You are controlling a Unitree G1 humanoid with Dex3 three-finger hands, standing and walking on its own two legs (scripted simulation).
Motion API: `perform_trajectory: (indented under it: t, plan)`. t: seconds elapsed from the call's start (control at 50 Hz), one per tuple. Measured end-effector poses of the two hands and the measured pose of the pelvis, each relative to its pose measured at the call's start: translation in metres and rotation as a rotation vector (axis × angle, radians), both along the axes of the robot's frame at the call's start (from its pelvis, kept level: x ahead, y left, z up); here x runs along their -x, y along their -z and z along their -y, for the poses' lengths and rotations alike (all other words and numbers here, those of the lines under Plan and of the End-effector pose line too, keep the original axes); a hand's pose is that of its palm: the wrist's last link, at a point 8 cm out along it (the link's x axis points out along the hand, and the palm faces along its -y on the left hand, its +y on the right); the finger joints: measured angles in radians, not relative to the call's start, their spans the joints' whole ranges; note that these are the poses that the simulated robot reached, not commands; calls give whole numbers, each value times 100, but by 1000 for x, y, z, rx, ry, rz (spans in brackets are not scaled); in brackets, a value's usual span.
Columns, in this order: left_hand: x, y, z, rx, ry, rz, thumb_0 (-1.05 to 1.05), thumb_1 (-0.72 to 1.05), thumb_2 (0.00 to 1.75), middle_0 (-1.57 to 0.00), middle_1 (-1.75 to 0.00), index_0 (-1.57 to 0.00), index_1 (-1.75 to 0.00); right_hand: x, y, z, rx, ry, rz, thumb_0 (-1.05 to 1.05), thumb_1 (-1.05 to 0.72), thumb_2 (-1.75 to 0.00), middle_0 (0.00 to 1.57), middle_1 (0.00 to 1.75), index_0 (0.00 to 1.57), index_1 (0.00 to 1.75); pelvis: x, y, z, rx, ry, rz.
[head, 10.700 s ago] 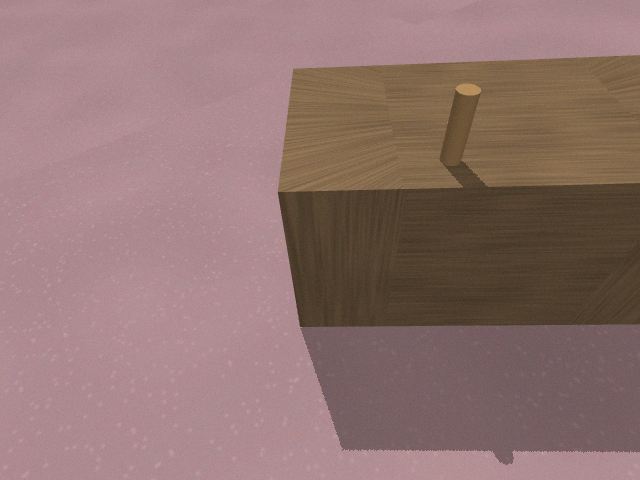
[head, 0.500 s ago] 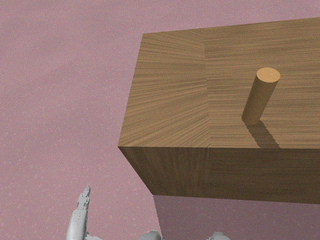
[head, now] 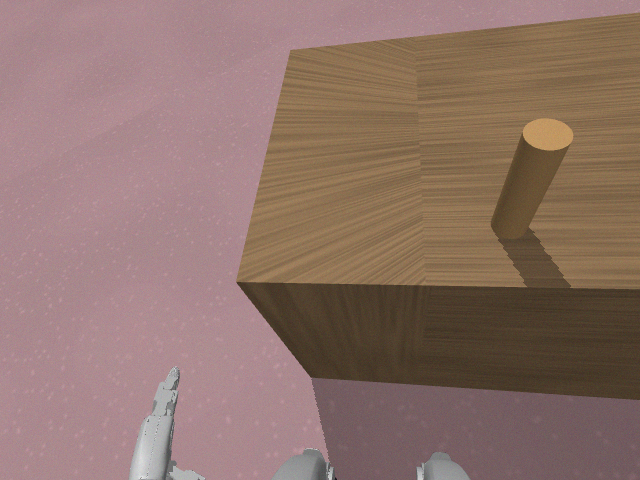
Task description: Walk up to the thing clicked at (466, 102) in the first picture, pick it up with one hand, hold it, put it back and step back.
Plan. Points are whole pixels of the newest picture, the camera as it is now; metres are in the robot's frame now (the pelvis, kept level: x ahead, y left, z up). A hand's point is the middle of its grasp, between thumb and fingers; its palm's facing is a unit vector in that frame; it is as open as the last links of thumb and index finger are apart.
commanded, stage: go down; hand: right
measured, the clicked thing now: (525, 186) +0.49 -0.20 +0.02
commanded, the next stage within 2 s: approach in 0.64 s
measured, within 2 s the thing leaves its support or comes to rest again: neither
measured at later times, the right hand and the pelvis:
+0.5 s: hand out of the picture +0.40 -0.39 +0.12, palm faces +0.21 +0.98 +0.00, open 17.5 cm; pelvis +0.00 +0.00 +0.00, yaw +0 degrees
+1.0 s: hand out of the picture +0.40 -0.37 +0.09, palm faces +0.16 +0.99 +0.00, open 17.5 cm; pelvis +0.00 +0.00 -0.01, yaw +0 degrees
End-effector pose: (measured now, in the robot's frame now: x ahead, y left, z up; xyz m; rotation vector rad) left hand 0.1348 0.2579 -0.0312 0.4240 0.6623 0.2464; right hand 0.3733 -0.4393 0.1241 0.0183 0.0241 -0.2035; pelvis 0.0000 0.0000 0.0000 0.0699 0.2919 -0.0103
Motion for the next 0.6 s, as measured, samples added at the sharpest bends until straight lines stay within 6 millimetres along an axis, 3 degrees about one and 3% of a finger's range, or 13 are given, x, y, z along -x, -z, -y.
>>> perform_trajectory:
  t: [0.16, 0.38, 0.6]
  plan:
    - [-1, 3, 2, 6, -9, -8, -1, -54, 7, -6, -5, -6, -6, -6, -4, -2, 8, -14, -6, -1, 54, -5, 5, 5, 5, 4, -3, 0, 2, -5, -2, -3]
    - [-7, -8, 3, 17, 10, 40, -1, -54, 7, -6, -5, -6, -6, -1, 0, -5, -4, 2, -20, -1, 53, -5, 5, 5, 5, 5, -2, -2, -2, 3, -2, 9]
    - [2, 5, -2, 14, 6, -16, -1, -53, 6, -6, -5, -6, -5, 3, 4, -4, 9, -6, -5, -1, 55, -5, 5, 5, 5, 5, 0, 3, -4, 0, 5, -7]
